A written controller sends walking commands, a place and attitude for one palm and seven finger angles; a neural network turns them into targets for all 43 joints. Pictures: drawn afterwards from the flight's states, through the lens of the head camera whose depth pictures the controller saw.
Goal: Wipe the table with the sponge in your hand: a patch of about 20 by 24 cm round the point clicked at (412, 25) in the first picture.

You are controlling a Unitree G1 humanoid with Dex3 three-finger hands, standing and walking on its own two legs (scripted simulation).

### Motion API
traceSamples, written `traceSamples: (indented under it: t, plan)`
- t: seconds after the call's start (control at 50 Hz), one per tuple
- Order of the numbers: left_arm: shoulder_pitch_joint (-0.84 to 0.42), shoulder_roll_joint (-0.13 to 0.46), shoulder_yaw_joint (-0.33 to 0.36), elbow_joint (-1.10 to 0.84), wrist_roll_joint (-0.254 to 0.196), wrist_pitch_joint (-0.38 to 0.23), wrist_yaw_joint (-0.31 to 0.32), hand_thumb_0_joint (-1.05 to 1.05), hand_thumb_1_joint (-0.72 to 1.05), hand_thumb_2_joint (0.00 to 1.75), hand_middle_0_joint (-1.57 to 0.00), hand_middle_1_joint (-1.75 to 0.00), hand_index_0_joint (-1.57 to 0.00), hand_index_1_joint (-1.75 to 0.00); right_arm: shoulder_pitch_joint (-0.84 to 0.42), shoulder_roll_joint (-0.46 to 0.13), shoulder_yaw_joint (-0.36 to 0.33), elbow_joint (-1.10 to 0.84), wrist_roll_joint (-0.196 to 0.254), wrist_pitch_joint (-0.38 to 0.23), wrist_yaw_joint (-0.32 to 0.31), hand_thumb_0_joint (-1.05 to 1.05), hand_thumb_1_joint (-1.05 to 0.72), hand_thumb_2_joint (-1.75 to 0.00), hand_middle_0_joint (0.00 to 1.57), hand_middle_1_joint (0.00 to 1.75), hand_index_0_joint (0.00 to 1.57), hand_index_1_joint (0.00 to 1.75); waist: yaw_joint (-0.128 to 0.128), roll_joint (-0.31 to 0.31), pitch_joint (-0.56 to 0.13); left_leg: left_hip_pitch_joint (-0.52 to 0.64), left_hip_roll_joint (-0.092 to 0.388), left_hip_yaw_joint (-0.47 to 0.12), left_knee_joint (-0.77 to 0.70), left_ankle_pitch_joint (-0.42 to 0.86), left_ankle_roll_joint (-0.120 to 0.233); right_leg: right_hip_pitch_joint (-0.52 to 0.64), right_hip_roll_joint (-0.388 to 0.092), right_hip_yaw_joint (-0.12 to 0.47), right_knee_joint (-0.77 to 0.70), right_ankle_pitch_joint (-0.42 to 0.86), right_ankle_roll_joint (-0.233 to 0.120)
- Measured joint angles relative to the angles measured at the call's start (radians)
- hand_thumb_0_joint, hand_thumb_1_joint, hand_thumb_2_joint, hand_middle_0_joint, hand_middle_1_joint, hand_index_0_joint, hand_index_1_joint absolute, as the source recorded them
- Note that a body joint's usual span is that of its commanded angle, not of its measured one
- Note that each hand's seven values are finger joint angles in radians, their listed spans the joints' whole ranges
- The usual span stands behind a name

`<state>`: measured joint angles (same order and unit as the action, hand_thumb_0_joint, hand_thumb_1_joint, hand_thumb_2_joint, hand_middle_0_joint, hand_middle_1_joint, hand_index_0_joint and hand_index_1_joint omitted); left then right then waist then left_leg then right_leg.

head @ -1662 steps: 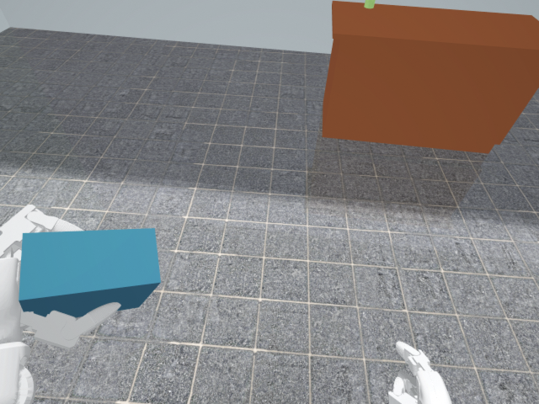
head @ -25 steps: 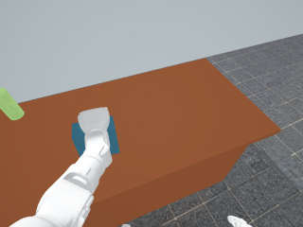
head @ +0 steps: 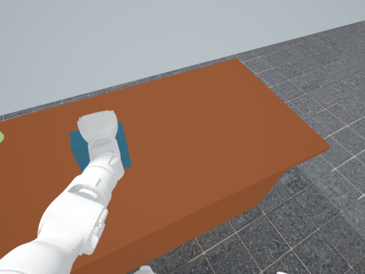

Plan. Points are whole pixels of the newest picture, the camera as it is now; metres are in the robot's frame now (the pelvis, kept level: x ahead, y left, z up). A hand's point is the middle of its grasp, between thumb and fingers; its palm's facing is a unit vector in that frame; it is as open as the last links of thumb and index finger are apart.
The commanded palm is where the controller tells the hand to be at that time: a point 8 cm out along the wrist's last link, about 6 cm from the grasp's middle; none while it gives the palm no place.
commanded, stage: wipe forward along the third lane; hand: left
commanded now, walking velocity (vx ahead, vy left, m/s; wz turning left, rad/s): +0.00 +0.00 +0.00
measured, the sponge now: (104, 155) +0.42 +0.21 -0.04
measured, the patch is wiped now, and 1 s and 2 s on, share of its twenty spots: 0.95 1.00 1.00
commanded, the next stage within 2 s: wipe back along the third lane in 0.36 s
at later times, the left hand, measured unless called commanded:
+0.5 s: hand (99, 127) +0.48 +0.22 +0.01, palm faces -0.09 +0.00 -1.00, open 10.3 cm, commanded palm +0.45 +0.20 +0.04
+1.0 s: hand (100, 136) +0.45 +0.21 +0.01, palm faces -0.05 -0.01 -1.00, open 10.4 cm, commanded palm +0.40 +0.18 +0.04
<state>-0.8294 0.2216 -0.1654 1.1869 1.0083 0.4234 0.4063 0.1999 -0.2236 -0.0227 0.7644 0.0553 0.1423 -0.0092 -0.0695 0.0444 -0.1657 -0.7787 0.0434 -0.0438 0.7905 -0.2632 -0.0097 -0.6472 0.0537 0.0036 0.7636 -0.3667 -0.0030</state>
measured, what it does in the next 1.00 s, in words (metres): stands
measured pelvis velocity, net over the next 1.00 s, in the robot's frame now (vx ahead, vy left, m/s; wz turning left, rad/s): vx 0.02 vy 0.03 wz -0.01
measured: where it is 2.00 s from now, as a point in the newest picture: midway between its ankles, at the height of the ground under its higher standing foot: outside the picture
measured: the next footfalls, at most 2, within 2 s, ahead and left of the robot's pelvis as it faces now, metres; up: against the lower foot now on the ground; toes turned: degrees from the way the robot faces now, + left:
none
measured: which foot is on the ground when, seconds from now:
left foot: down 0.00-1.00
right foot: down 0.00-1.00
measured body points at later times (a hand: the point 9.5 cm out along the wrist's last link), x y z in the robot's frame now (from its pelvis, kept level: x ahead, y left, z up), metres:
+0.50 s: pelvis +0.00 +0.02 -0.01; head +0.08 +0.05 +0.43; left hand +0.48 +0.22 +0.07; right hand +0.06 -0.24 -0.14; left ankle +0.07 +0.12 -0.70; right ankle +0.00 -0.12 -0.70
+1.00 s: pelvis +0.02 +0.03 +0.00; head +0.07 +0.04 +0.45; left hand +0.44 +0.21 +0.07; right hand +0.13 -0.22 -0.12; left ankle +0.07 +0.12 -0.70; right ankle +0.00 -0.12 -0.70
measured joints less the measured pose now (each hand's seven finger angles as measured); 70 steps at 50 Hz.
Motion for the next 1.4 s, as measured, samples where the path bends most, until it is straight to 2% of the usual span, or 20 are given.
traceSamples:
  t: [0.18, 0.3, 0.48, 0.54, 0.72, 0.9, 1.12, 1.4]
  plan:
    - [-0.049, 0.003, 0.009, 0.036, 0.007, 0.008, 0.008, 0.0, -0.55, 1.07, -0.72, -1.3, -0.74, -1.29, -0.006, 0.011, 0.003, -0.007, -0.008, -0.001, 0.013, 0.01, -0.91, -0.9, 0.2, 0.3, 0.2, 0.3, -0.008, -0.004, -0.006, -0.034, -0.006, 0.006, 0.018, -0.008, 0.014, -0.025, -0.006, 0.006, -0.001, 0.001, 0.015]
    - [-0.107, 0.012, 0.01, 0.081, 0.019, 0.019, 0.016, 0.0, -0.55, 1.07, -0.72, -1.3, -0.74, -1.29, -0.006, 0.015, 0.004, -0.003, -0.016, -0.008, 0.018, 0.01, -0.91, -0.9, 0.2, 0.3, 0.2, 0.3, -0.023, -0.007, -0.006, -0.068, -0.011, 0.006, 0.037, -0.012, 0.021, -0.055, -0.011, 0.005, 0.012, -0.002, 0.022]
    - [-0.203, 0.051, 0.026, 0.151, 0.013, 0.039, 0.014, 0.01, -0.55, 1.07, -0.72, -1.3, -0.74, -1.29, 0.013, 0.011, 0.005, 0.007, -0.026, -0.027, 0.026, 0.01, -0.91, -0.9, 0.2, 0.3, 0.2, 0.3, -0.053, -0.004, -0.002, -0.135, -0.011, 0.006, 0.07, -0.015, 0.029, -0.118, -0.01, 0.005, 0.039, -0.003, 0.029]
    - [-0.208, 0.058, 0.027, 0.152, 0.012, 0.042, 0.009, 0.01, -0.55, 1.07, -0.72, -1.3, -0.74, -1.29, 0.034, 0.008, 0.0, 0.008, -0.028, -0.027, 0.032, 0.01, -0.91, -0.9, 0.2, 0.3, 0.2, 0.3, -0.055, 0.0, -0.008, -0.149, -0.007, 0.008, 0.079, -0.019, 0.03, -0.131, -0.006, 0.008, 0.042, -0.002, 0.03]
    - [-0.104, 0.04, -0.015, 0.057, -0.019, 0.036, 0.042, 0.0, -0.52, 1.07, -0.68, -1.34, -0.7, -1.33, 0.081, 0.012, -0.011, 0.011, -0.017, -0.006, 0.051, 0.01, -0.91, -0.9, 0.2, 0.3, 0.2, 0.3, -0.033, -0.003, -0.021, -0.106, -0.001, 0.016, 0.068, -0.032, 0.032, -0.086, -0.003, 0.016, 0.019, -0.004, 0.03]
    - [-0.018, -0.02, -0.069, -0.022, -0.046, 0.067, 0.051, -0.01, -0.5, 1.07, -0.64, -1.38, -0.66, -1.37, 0.033, 0.022, -0.013, -0.001, -0.005, 0.016, 0.062, 0.01, -0.91, -0.9, 0.2, 0.3, 0.2, 0.3, 0.008, -0.006, -0.02, -0.025, -0.009, 0.018, 0.022, -0.031, 0.033, -0.001, -0.011, 0.017, -0.035, 0.0, 0.027]
    - [0.108, -0.095, -0.139, -0.133, -0.044, 0.088, 0.051, -0.01, -0.49, 1.07, -0.63, -1.38, -0.65, -1.38, -0.07, 0.031, -0.01, -0.041, 0.0, 0.062, 0.066, 0.01, -0.91, -0.9, 0.2, 0.3, 0.2, 0.3, 0.065, -0.014, -0.018, 0.082, -0.023, 0.008, -0.025, -0.04, 0.027, 0.112, -0.025, 0.004, -0.086, -0.012, 0.021]
    - [0.295, -0.107, -0.205, -0.339, -0.027, 0.125, 0.013, -0.01, -0.49, 1.07, -0.63, -1.39, -0.64, -1.38, -0.122, 0.019, -0.003, -0.073, 0.006, 0.131, 0.075, 0.01, -0.91, -0.9, 0.2, 0.3, 0.2, 0.3, 0.097, -0.016, -0.01, 0.194, -0.026, -0.003, -0.069, -0.053, 0.013, 0.227, -0.027, -0.008, -0.127, -0.028, 0.007]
